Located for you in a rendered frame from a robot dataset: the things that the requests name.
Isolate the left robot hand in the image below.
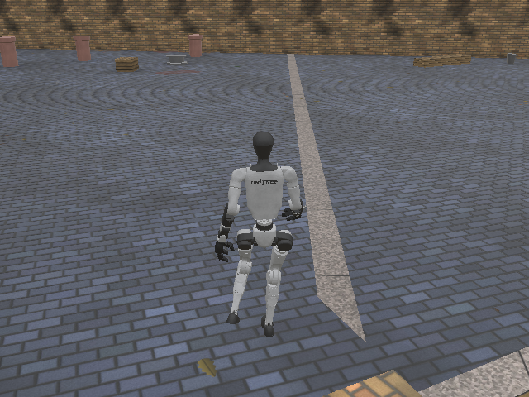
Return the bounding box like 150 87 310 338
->
215 240 235 262

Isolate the robot right upper arm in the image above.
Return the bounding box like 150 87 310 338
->
281 166 302 210

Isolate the right robot hand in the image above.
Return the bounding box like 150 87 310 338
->
282 208 302 221

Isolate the left robot forearm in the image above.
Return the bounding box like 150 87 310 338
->
217 203 235 242

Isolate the robot left upper arm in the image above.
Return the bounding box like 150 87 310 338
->
226 168 246 216

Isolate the right robot forearm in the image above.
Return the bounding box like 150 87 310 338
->
292 199 303 217

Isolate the robot left thigh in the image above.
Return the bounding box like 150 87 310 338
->
236 229 254 275

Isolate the robot right shin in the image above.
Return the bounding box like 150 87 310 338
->
265 271 281 326

